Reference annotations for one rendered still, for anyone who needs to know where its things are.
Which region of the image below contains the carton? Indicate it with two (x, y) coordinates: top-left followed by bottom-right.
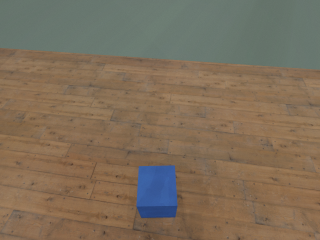
(136, 165), (178, 218)

